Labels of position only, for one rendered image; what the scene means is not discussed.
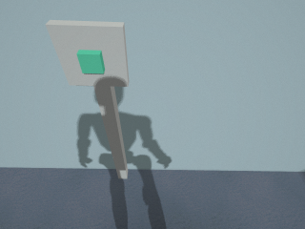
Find panel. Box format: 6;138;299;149
46;20;130;179

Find button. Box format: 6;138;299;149
76;50;105;74

